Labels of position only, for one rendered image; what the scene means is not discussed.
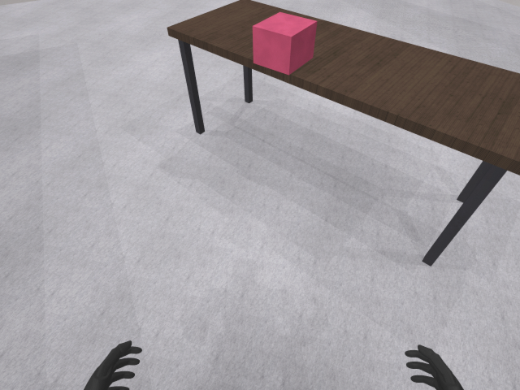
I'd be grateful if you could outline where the robot right hand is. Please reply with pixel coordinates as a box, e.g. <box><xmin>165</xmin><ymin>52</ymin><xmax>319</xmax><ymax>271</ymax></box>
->
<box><xmin>405</xmin><ymin>344</ymin><xmax>464</xmax><ymax>390</ymax></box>

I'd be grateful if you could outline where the table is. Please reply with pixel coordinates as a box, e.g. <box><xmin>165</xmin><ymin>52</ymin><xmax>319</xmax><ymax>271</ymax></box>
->
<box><xmin>167</xmin><ymin>0</ymin><xmax>520</xmax><ymax>267</ymax></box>

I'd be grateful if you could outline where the robot left hand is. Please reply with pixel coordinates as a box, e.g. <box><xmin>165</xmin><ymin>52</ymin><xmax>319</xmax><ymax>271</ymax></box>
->
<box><xmin>84</xmin><ymin>341</ymin><xmax>142</xmax><ymax>390</ymax></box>

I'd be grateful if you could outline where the carton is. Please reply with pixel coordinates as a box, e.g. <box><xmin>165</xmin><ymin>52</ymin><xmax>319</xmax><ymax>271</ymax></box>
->
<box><xmin>253</xmin><ymin>12</ymin><xmax>317</xmax><ymax>75</ymax></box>

